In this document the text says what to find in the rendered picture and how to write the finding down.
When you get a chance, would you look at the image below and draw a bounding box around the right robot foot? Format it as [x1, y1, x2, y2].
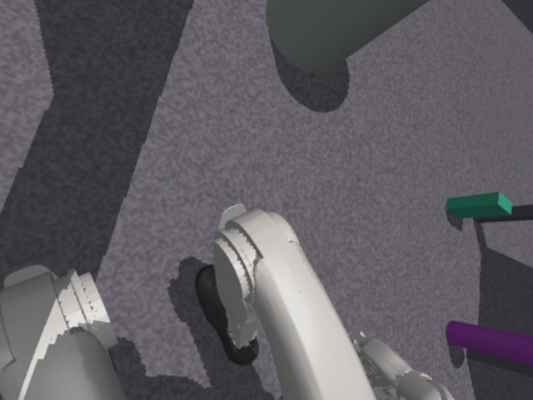
[195, 264, 259, 365]

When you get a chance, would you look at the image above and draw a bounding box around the right robot arm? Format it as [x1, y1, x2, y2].
[396, 371, 455, 400]

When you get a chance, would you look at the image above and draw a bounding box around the right robot hand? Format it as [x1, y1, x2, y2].
[345, 325, 414, 400]

